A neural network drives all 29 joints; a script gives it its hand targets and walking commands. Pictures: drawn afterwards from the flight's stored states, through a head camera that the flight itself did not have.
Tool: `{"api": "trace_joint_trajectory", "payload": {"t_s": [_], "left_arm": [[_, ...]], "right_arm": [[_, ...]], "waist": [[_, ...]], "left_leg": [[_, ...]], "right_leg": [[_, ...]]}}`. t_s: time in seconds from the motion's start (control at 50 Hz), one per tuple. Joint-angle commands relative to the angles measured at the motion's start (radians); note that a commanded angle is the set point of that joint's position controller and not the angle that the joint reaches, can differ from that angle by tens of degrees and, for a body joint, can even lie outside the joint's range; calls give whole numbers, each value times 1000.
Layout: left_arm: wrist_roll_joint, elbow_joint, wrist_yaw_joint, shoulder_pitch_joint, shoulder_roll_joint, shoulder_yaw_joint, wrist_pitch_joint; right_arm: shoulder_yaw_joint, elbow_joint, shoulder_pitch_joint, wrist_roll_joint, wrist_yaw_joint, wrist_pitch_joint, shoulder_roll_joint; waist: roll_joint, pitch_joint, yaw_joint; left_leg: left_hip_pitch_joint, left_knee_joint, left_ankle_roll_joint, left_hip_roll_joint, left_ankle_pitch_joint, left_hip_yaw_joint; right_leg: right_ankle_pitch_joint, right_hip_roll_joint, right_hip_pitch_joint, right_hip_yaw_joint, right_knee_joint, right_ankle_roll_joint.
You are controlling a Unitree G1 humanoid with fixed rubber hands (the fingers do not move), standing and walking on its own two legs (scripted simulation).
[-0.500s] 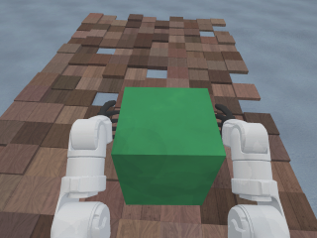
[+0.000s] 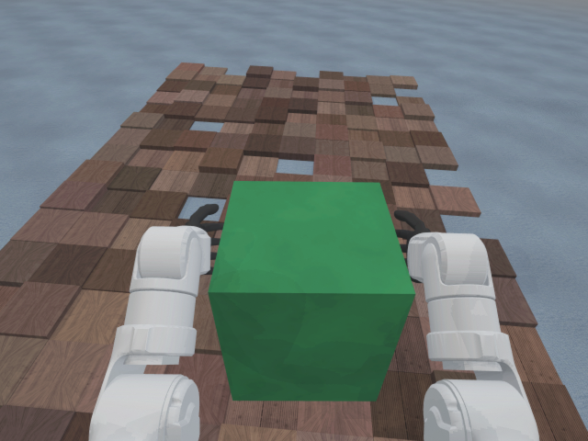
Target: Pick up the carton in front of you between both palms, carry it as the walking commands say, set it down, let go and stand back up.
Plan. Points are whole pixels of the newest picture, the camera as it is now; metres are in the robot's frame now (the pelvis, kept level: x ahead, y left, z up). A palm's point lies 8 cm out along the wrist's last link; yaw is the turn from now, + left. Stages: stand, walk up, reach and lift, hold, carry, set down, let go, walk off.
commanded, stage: carry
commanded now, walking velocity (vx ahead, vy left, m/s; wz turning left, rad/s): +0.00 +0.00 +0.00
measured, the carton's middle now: (305, 292) +0.33 +0.00 +0.06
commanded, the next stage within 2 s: none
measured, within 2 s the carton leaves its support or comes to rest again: neither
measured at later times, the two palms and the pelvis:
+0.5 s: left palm (197, 258) +0.33 +0.15 +0.13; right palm (424, 265) +0.33 -0.15 +0.13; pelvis -0.02 +0.00 +0.00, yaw +0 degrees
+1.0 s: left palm (200, 259) +0.33 +0.14 +0.13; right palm (428, 266) +0.33 -0.16 +0.13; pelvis -0.02 -0.01 +0.00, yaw +0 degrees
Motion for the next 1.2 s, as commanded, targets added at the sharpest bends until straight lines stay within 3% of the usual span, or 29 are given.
{"api": "trace_joint_trajectory", "payload": {"t_s": [0.0,1.18], "left_arm": [[-410,-120,-218,-714,-1131,-531,-24],[-415,-145,-224,-716,-1134,-549,-19]], "right_arm": [[520,-136,-761,405,215,-33,1087],[544,-163,-769,418,218,-29,1104]], "waist": [[28,-315,-5],[14,-346,-7]], "left_leg": [[135,-96,10,130,17,-125],[137,-58,3,126,61,-98]], "right_leg": [[15,-83,57,76,-77,-47],[15,-93,38,87,-78,-60]]}}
